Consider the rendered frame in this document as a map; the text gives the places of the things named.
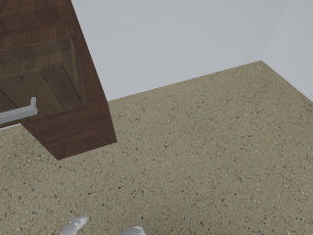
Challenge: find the handle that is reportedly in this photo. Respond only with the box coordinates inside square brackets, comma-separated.
[0, 97, 38, 124]

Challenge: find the cabinet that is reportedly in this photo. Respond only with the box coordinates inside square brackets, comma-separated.
[0, 0, 117, 161]

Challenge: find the drawer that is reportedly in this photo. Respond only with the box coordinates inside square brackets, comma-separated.
[0, 36, 87, 129]

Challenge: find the robot left hand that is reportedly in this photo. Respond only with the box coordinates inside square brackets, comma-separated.
[60, 215, 88, 235]

